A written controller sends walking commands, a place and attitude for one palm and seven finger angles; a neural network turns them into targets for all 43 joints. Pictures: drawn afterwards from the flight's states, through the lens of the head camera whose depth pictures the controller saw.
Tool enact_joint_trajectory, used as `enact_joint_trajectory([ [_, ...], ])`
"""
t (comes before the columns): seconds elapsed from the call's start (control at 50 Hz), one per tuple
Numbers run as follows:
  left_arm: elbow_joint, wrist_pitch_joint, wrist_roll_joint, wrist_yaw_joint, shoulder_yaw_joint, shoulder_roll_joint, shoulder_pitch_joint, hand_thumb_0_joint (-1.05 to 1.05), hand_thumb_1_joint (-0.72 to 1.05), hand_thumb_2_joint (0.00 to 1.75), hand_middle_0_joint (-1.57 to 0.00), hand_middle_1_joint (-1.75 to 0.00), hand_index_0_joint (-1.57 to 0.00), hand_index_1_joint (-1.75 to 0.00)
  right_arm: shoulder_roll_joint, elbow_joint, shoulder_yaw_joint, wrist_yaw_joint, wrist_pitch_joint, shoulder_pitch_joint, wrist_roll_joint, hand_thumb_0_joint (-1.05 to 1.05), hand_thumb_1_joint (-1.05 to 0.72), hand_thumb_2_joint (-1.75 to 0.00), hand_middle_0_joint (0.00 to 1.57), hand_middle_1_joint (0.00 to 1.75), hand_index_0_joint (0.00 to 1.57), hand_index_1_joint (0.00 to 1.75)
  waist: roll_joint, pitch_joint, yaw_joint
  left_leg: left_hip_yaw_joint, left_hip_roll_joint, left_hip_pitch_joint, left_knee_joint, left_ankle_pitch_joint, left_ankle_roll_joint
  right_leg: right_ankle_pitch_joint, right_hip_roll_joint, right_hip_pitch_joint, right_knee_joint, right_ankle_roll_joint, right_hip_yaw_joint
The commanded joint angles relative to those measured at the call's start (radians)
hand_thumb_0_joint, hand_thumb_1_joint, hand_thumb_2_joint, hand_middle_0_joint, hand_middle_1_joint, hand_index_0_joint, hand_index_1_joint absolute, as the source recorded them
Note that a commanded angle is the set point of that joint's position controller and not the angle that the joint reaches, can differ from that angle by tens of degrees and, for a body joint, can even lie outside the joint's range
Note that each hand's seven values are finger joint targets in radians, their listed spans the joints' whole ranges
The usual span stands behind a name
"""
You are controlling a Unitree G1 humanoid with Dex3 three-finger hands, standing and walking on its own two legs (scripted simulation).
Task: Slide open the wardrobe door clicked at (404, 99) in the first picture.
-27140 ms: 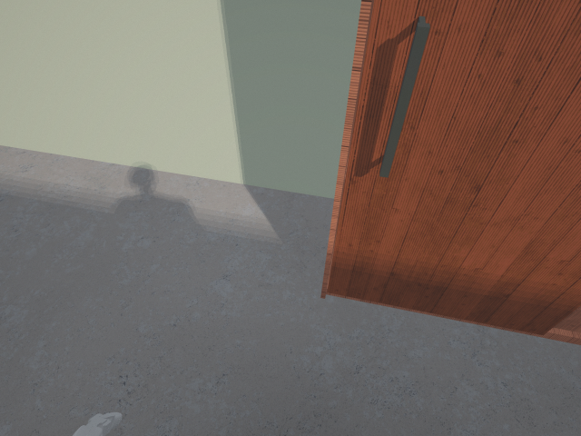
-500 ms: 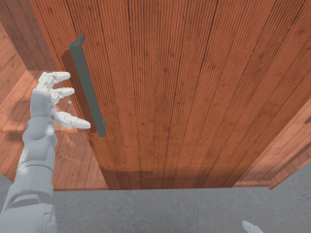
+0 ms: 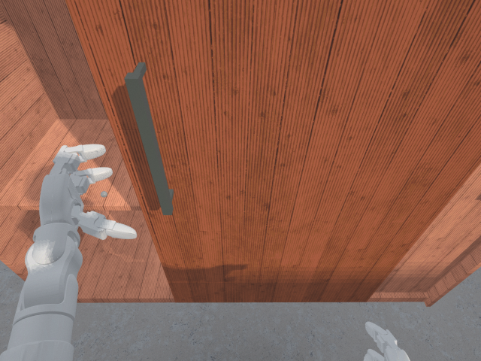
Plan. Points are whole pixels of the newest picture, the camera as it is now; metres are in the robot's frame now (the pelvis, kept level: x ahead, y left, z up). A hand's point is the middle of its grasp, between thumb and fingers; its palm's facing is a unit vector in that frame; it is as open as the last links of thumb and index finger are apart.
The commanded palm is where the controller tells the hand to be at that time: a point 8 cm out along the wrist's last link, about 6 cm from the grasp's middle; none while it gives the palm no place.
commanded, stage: slip the hand off the handle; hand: left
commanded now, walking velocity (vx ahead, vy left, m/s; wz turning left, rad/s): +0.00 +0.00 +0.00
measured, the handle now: (156, 150) +0.45 +0.20 +0.12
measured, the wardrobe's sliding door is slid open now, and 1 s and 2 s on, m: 0.48 0.48 0.48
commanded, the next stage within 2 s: draw the hand back to the body in 0.28 s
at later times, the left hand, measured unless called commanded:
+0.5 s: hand (94, 220) +0.27 +0.23 +0.14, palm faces +0.16 -0.99 -0.04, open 14.7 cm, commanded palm +0.23 +0.28 +0.14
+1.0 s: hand (57, 246) +0.21 +0.25 +0.16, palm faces +0.28 -0.94 -0.19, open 14.2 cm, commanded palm +0.17 +0.28 +0.17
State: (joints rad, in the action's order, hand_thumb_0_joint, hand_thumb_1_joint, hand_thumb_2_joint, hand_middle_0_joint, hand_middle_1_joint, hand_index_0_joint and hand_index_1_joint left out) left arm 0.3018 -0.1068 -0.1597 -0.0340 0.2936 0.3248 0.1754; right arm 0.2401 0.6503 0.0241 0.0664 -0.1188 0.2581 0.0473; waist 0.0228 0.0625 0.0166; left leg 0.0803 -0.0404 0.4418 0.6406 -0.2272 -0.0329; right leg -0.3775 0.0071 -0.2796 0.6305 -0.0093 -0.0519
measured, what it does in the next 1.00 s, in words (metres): stands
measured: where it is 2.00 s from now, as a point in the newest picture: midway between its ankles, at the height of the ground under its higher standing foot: outside the picture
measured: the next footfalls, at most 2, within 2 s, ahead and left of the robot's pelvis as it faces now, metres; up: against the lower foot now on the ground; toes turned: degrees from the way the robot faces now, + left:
none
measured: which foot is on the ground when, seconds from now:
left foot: down 0.00-1.00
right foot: down 0.00-1.00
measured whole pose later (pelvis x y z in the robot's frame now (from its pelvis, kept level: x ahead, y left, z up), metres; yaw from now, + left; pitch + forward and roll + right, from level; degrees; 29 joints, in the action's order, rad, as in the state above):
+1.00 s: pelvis +0.00 -0.01 +0.01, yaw +2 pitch -4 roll -1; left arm -0.20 -0.01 -0.23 -0.13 0.32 0.36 -0.24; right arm 0.24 0.64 0.06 0.10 -0.26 0.20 0.03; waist 0.05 0.03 0.07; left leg 0.05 -0.03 0.30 0.54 -0.18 -0.02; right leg -0.32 0.02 -0.11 0.50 -0.02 -0.08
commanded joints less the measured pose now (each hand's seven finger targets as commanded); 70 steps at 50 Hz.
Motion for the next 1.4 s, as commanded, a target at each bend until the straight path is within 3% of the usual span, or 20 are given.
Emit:
enact_joint_trajectory([
  [0.0, -0.323, -0.082, -0.022, -0.011, 0.06, 0.222, 0.263, 0.0, -0.55, 0.2, -0.25, -1.15, -0.25, -1.15, 0.135, -0.153, -0.041, 0.014, -0.071, -0.104, 0.0, 0.0, -0.9, -0.9, 0.2, 0.3, 0.2, 0.3, 0.068, 0.206, 0.013, -0.098, 0.006, -0.31, -0.095, 0.078, -0.006, 0.174, 0.033, -0.13, -0.122, -0.013, 0.012],
  [0.1, -0.321, -0.027, -0.05, -0.049, 0.003, 0.155, 0.201, 0.0, -0.55, 0.2, -0.25, -1.15, -0.25, -1.15, 0.13, -0.156, -0.032, 0.023, -0.085, -0.128, 0.012, 0.0, -0.9, -0.9, 0.2, 0.3, 0.2, 0.3, 0.038, 0.119, 0.006, -0.107, 0.011, -0.276, -0.12, -0.011, -0.005, 0.123, 0.028, -0.147, -0.15, -0.007, 0.011],
  [0.16, -0.337, 0.0, -0.057, -0.052, 0.038, 0.187, 0.154, 0.0, -0.55, 0.2, -0.25, -1.15, -0.25, -1.15, 0.131, -0.16, -0.029, 0.032, -0.088, -0.14, 0.014, 0.0, -0.9, -0.9, 0.2, 0.3, 0.2, 0.3, 0.016, 0.105, 0.018, -0.099, 0.016, -0.26, -0.126, -0.028, -0.009, 0.098, 0.022, -0.134, -0.171, -0.004, 0.021],
  [0.22, -0.44, -0.017, -0.05, -0.046, 0.012, 0.165, 0.177, 0.0, -0.55, 0.2, -0.25, -1.15, -0.25, -1.15, 0.119, -0.168, -0.022, 0.033, -0.105, -0.155, 0.009, 0.0, -0.9, -0.9, 0.2, 0.3, 0.2, 0.3, 0.049, 0.125, 0.011, -0.104, 0.019, -0.299, -0.126, -0.013, -0.008, 0.109, 0.022, -0.135, -0.166, -0.007, 0.017],
  [0.34, -0.427, -0.055, -0.045, -0.03, 0.082, 0.247, 0.2, 0.0, -0.55, 0.2, -0.25, -1.15, -0.25, -1.15, 0.124, -0.137, -0.014, 0.043, -0.12, -0.155, -0.002, 0.0, -0.9, -0.9, 0.2, 0.3, 0.2, 0.3, 0.013, 0.087, 0.006, -0.101, 0.021, -0.263, -0.12, -0.046, -0.009, 0.062, 0.018, -0.136, -0.185, -0.002, 0.034],
  [0.38, -0.408, -0.052, -0.049, -0.039, 0.054, 0.211, 0.197, 0.0, -0.55, 0.2, -0.25, -1.15, -0.25, -1.15, 0.118, -0.136, -0.013, 0.046, -0.127, -0.164, 0.001, 0.0, -0.9, -0.9, 0.2, 0.3, 0.2, 0.3, 0.05, 0.095, 0.008, -0.093, 0.026, -0.268, -0.121, -0.056, -0.007, 0.046, 0.012, -0.136, -0.189, -0.002, 0.038],
  [0.4, -0.359, -0.032, -0.139, -0.175, -0.019, 0.173, 0.212, 0.0, -0.55, 0.2, -0.25, -1.15, -0.25, -1.15, 0.142, -0.133, 0.0, 0.054, -0.143, -0.157, 0.013, 0.0, -0.9, -0.9, 0.2, 0.3, 0.2, 0.3, 0.038, 0.109, -0.031, -0.093, 0.027, -0.291, -0.131, -0.045, -0.009, 0.078, 0.006, -0.088, -0.208, -0.001, 0.048],
  [0.44, -0.382, -0.009, -0.179, -0.285, 0.064, 0.276, 0.199, 0.0, -0.55, 0.2, -0.25, -1.15, -0.25, -1.15, 0.139, -0.144, -0.002, 0.072, -0.159, -0.16, 0.023, 0.0, -0.9, -0.9, 0.2, 0.3, 0.2, 0.3, 0.073, 0.174, 0.011, -0.09, 0.03, -0.309, -0.114, 0.028, -0.014, 0.171, 0.003, -0.027, -0.204, -0.001, 0.059],
  [0.5, -0.384, 0.042, -0.209, -0.353, 0.107, 0.295, 0.102, 0.0, -0.55, 0.2, -0.25, -1.15, -0.25, -1.15, 0.129, -0.173, 0.003, 0.072, -0.179, -0.167, 0.026, 0.0, -0.9, -0.9, 0.2, 0.3, 0.2, 0.3, 0.048, 0.162, 0.043, -0.093, 0.033, -0.298, -0.123, 0.071, -0.014, 0.231, -0.002, -0.018, -0.204, 0.005, 0.053],
  [0.54, -0.345, 0.075, -0.224, -0.334, 0.187, 0.321, -0.009, 0.0, -0.55, 0.2, -0.25, -1.15, -0.25, -1.15, 0.133, -0.182, -0.003, 0.058, -0.184, -0.161, 0.025, 0.0, -0.9, -0.9, 0.2, 0.3, 0.2, 0.3, -0.014, 0.114, 0.068, -0.094, 0.029, -0.265, -0.127, 0.075, -0.01, 0.221, 0.0, -0.026, -0.212, 0.012, 0.049],
  [0.64, -0.453, 0.109, -0.243, -0.287, 0.183, 0.242, -0.118, 0.0, -0.55, 0.2, -0.25, -1.15, -0.25, -1.15, 0.131, -0.215, -0.009, 0.028, -0.191, -0.172, 0.029, 0.0, -0.9, -0.9, 0.2, 0.3, 0.2, 0.3, -0.025, 0.088, 0.069, -0.084, 0.026, -0.28, -0.129, 0.085, -0.007, 0.222, 0.003, -0.054, -0.207, 0.019, 0.042],
  [0.76, -0.665, 0.09, -0.213, -0.277, 0.126, 0.229, -0.087, 0.0, -0.55, 0.2, -0.25, -1.15, -0.25, -1.15, 0.135, -0.213, -0.014, 0.034, -0.208, -0.152, 0.023, 0.0, -0.9, -0.9, 0.2, 0.3, 0.2, 0.3, 0.055, 0.096, 0.034, -0.087, 0.026, -0.33, -0.129, 0.089, -0.016, 0.224, 0.017, -0.073, -0.203, 0.016, 0.029],
  [0.88, -0.711, 0.082, -0.217, -0.276, 0.156, 0.248, -0.144, 0.0, -0.37, 0.29, -0.24, -1.04, -0.24, -1.04, 0.131, -0.189, -0.006, 0.05, -0.226, -0.154, 0.018, 0.0, -0.9, -0.9, 0.2, 0.3, 0.2, 0.3, 0.072, 0.075, 0.043, -0.108, 0.026, -0.343, -0.16, 0.058, -0.009, 0.174, 0.021, -0.061, -0.219, 0.002, 0.011],
  [0.9, -0.766, 0.032, -0.066, -0.103, 0.19, 0.342, -0.133, 0.0, -0.33, 0.31, -0.24, -1.02, -0.24, -1.02, 0.123, -0.175, -0.007, 0.049, -0.209, -0.21, -0.02, 0.0, -0.9, -0.9, 0.2, 0.3, 0.2, 0.3, 0.064, -0.05, 0.066, -0.108, 0.03, -0.306, -0.182, -0.002, -0.001, 0.106, 0.003, -0.108, -0.326, -0.003, 0.062],
  [0.92, -0.7, 0.021, -0.052, -0.036, 0.132, 0.23, -0.222, 0.0, -0.3, 0.32, -0.24, -1.0, -0.24, -1.0, 0.115, -0.162, -0.005, 0.048, -0.197, -0.206, -0.025, 0.0, -0.9, -0.9, 0.2, 0.3, 0.2, 0.3, 0.041, -0.079, 0.043, -0.108, 0.025, -0.315, -0.19, -0.038, 0.003, 0.067, -0.011, -0.11, -0.334, -0.006, 0.053],
  [0.94, -0.699, 0.019, -0.04, -0.008, 0.108, 0.2, -0.262, 0.0, -0.26, 0.34, -0.24, -0.98, -0.24, -0.98, 0.12, -0.164, -0.007, 0.044, -0.189, -0.207, -0.024, 0.0, -0.9, -0.9, 0.2, 0.3, 0.2, 0.3, 0.002, -0.093, 0.049, -0.113, 0.024, -0.308, -0.198, -0.057, 0.004, 0.055, -0.009, -0.106, -0.34, -0.005, 0.049],
  [1.0, -0.758, -0.008, 0.008, 0.056, 0.056, 0.158, -0.339, 0.0, -0.15, 0.39, -0.24, -0.92, -0.24, -0.92, 0.108, -0.158, -0.008, 0.034, -0.154, -0.197, -0.031, 0.0, -0.9, -0.9, 0.2, 0.3, 0.2, 0.3, 0.07, -0.019, 0.043, -0.11, 0.009, -0.375, -0.242, -0.065, 0.005, 0.074, -0.014, -0.033, -0.314, -0.007, 0.04],
  [1.14, -0.844, -0.036, 0.063, 0.135, 0.102, 0.227, -0.345, 0.0, 0.1, 0.51, -0.23, -0.77, -0.23, -0.77, 0.114, -0.152, -0.017, 0.037, -0.115, -0.213, -0.05, 0.0, -0.9, -0.9, 0.2, 0.3, 0.2, 0.3, 0.021, 0.028, 0.052, -0.096, 0.006, -0.433, -0.281, 0.026, -0.001, 0.144, -0.007, 0.054, -0.35, -0.006, 0.04],
  [1.28, -0.836, -0.041, 0.076, 0.147, 0.092, 0.19, -0.405, 0.0, 0.36, 0.64, -0.22, -0.62, -0.22, -0.62, 0.103, -0.146, -0.016, 0.028, -0.087, -0.221, -0.053, 0.0, -0.9, -0.9, 0.2, 0.3, 0.2, 0.3, 0.081, -0.025, 0.058, -0.098, 0.005, -0.449, -0.312, 0.064, 0.006, 0.18, -0.006, 0.085, -0.354, -0.013, 0.031],
  [1.38, -0.848, -0.039, 0.075, 0.143, 0.11, 0.19, -0.477, 0.0, 0.54, 0.73, -0.21, -0.51, -0.21, -0.51, 0.106, -0.159, -0.026, 0.016, -0.071, -0.219, -0.054, 0.0, -0.9, -0.9, 0.2, 0.3, 0.2, 0.3, 0.011, -0.022, 0.065, -0.095, -0.001, -0.447, -0.314, 0.117, 0.006, 0.219, 0.0, 0.112, -0.35, -0.01, 0.027],
])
